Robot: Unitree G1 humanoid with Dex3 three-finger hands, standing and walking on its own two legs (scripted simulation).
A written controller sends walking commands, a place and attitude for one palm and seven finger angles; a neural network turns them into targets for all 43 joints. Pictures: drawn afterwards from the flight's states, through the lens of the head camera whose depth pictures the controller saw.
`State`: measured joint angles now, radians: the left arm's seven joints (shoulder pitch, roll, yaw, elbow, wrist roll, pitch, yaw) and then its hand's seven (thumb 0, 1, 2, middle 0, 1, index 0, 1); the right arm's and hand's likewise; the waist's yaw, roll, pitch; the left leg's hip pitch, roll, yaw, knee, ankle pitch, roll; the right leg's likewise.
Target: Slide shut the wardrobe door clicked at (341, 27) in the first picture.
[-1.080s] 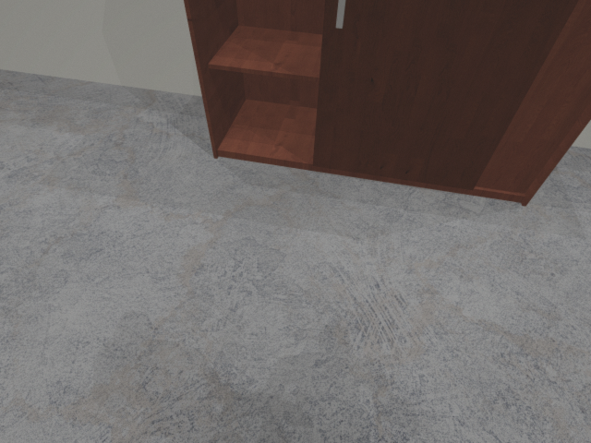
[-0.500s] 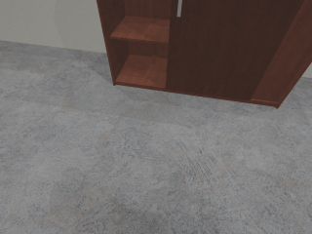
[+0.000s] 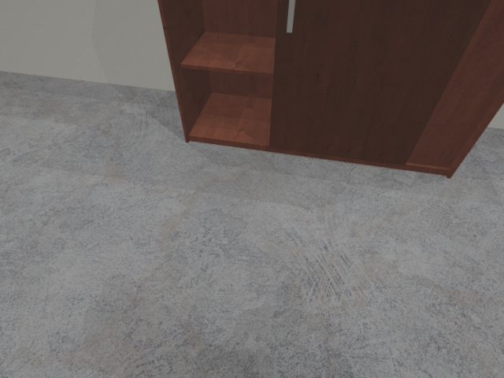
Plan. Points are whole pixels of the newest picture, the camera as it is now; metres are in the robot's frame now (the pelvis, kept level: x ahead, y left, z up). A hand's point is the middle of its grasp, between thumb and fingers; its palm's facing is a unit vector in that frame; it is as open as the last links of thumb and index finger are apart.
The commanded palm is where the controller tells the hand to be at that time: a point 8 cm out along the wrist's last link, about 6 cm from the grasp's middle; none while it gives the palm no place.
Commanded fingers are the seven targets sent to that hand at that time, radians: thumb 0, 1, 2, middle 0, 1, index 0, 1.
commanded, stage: look at it before walking up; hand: right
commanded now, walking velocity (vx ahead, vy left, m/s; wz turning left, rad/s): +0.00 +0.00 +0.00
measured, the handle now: out of the picture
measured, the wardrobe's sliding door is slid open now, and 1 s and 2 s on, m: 0.52 0.52 0.52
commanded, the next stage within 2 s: walk to a spot facing it in 0.36 s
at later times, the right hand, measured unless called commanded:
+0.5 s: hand out of the picture +0.02 -0.21 -0.17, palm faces +0.00 +0.97 -0.24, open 7.4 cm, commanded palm none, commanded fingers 0.00 -0.90 -0.90 0.20 0.30 0.20 0.30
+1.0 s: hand (344, 353) +0.22 -0.16 -0.19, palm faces -0.19 +0.97 -0.15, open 7.4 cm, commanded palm none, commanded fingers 0.00 -0.90 -0.90 0.20 0.30 0.20 0.30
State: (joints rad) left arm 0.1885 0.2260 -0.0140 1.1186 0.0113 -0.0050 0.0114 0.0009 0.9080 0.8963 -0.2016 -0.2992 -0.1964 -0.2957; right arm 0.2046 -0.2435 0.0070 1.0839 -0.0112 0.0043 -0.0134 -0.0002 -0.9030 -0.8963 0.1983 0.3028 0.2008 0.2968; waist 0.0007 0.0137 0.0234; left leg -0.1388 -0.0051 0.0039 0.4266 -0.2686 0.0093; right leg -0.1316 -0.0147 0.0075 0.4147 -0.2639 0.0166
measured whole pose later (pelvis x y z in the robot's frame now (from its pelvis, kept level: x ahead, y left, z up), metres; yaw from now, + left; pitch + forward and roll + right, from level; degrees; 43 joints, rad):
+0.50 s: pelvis +0.00 -0.01 +0.00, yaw +0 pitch -1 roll +0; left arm 0.22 0.21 -0.01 1.13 0.01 -0.01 0.02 0.00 0.91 0.90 -0.20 -0.30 -0.20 -0.30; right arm 0.24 -0.23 0.00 1.10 -0.01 0.00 -0.02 0.00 -0.90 -0.90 0.20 0.30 0.20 0.30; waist 0.00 0.01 0.03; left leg -0.15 0.00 0.00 0.43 -0.26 0.00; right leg -0.14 -0.01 0.00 0.42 -0.26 0.01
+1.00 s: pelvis +0.12 +0.00 -0.02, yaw +11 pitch +0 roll +1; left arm 0.51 0.12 0.01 1.16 0.03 -0.08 0.02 0.00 0.91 0.90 -0.20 -0.30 -0.20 -0.30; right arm 0.20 -0.19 -0.06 0.99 -0.02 0.01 0.04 0.01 -0.91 -0.90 0.19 0.30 0.20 0.30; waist 0.03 0.00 0.07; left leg -0.57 0.04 0.11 0.84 -0.27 0.07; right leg 0.12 -0.07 -0.17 0.32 -0.44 0.03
